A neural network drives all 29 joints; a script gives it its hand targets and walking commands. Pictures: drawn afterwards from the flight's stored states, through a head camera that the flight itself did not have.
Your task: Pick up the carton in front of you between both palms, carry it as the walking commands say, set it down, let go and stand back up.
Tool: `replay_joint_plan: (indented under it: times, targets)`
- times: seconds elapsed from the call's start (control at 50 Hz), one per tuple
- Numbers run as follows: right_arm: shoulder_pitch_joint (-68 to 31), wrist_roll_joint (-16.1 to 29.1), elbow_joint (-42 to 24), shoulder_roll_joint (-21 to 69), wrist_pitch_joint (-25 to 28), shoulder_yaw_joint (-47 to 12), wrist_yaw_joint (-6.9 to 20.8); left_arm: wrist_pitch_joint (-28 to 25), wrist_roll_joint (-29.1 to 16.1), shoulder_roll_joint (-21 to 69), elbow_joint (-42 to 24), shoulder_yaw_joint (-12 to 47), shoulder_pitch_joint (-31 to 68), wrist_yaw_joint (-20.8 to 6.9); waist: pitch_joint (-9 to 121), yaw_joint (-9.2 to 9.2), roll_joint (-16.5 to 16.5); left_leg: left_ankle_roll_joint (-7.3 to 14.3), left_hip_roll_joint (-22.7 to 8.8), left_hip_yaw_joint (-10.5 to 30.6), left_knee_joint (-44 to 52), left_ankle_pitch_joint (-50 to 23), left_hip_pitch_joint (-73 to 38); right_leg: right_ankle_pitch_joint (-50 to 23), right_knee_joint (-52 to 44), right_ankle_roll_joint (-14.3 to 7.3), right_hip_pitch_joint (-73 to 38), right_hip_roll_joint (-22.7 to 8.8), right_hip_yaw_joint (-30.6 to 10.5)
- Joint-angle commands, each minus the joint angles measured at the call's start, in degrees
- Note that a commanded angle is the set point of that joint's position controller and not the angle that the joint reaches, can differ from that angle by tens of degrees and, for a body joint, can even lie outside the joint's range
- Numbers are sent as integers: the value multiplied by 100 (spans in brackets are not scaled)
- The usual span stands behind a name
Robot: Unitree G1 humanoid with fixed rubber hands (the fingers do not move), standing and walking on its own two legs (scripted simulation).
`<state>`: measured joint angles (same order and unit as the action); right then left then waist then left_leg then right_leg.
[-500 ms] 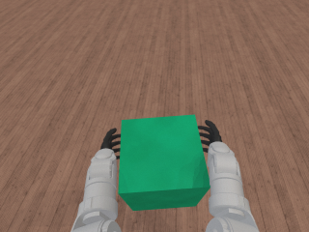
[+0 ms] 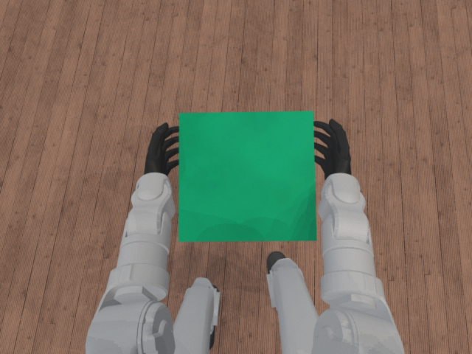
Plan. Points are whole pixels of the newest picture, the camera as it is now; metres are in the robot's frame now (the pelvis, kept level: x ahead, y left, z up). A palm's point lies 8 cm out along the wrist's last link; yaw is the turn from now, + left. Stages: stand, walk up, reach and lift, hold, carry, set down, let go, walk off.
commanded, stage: set down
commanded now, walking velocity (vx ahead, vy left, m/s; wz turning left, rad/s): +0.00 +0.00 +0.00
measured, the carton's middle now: (245, 180) +0.40 -0.03 -0.17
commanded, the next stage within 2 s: none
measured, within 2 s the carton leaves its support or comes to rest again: rests again in 1.80 s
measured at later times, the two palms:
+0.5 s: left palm (180, 168) +0.46 +0.11 -0.23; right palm (313, 183) +0.40 -0.18 -0.23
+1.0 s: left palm (195, 172) +0.49 +0.10 -0.39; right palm (301, 193) +0.40 -0.19 -0.38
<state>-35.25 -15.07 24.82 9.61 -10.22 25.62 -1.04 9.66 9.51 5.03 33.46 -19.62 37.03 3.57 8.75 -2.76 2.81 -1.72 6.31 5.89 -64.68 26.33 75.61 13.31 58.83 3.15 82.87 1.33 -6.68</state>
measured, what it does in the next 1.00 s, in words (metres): lowers itself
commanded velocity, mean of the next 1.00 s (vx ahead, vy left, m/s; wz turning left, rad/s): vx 0.00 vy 0.00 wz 0.00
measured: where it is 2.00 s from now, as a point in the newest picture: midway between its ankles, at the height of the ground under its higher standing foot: (246, 311)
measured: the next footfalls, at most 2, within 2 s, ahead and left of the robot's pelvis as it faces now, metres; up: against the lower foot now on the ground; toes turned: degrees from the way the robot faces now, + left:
none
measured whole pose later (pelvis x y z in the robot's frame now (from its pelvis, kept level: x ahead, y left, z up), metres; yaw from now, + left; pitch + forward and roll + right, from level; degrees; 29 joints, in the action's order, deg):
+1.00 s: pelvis -0.05 +0.01 -0.24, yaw +2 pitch +49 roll +0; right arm -60.6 -8.4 35.9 4.3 -9.9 33.3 -8.8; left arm 10.9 4.4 -12.4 59.8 -6.3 76.5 5.0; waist -1.0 -7.4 1.7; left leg -3.4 11.6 4.2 -115.0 36.9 127.0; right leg 21.0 105.3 8.1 133.3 4.9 -7.9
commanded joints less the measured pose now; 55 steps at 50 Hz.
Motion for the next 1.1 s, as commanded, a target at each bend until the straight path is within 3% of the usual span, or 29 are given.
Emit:
replay_joint_plan:
  times: [0.0, 0.18, 0.34, 0.56, 0.98, 1.04, 1.08]
  targets:
    - [-2600, 314, 835, 4887, -282, -3262, 1204, 45, -312, 4971, 36, 3124, 3385, -1527, 4566, -169, 69, -98, 345, -576, 617, -735, -26, -1057, 488, -130, -3858, 578, 751]
    - [-3549, 434, 1050, 5045, -432, -3097, 930, 193, -300, 4684, 779, 2518, 4115, -1757, 4990, -33, -307, 42, 466, -798, -456, -231, 1561, -642, 1348, 1, -3218, 598, 741]
    - [-4125, 618, 921, 4897, -326, -3183, 620, 99, -545, 4447, 1020, 2552, 4668, -1787, 5566, -97, -415, 39, 494, -910, -1308, -114, 2357, -612, 2120, 103, -2808, 642, 810]
    - [-4794, 830, 839, 4536, -203, -3029, 462, 17, -786, 4171, 1253, 2737, 5324, -1608, 5897, -255, -143, 8, 497, -945, -2245, -256, 2768, -820, 3165, 144, -1765, 658, 1045]
    - [-6158, 1103, 1149, 3233, 109, -1941, 403, -206, -1030, 3119, 2002, 2993, 6721, -1051, 5507, -779, 540, 9, 382, -787, -3597, -458, 3086, -821, 4766, 168, 116, 476, 1407]
    - [-6025, 1234, 1465, 3469, 107, -1761, 439, -283, -1069, 2913, 1957, 3018, 7026, -1013, 5438, -709, 555, 50, 360, -801, -3726, -452, 3191, -923, 4932, 175, 96, 477, 1400]
    - [-6149, 1300, 1596, 3644, 61, -1599, 541, -287, -947, 2841, 1981, 2977, 7106, -995, 5250, -648, 741, 99, 315, -773, -3777, -569, 3159, -896, 5034, 177, 604, 487, 1407]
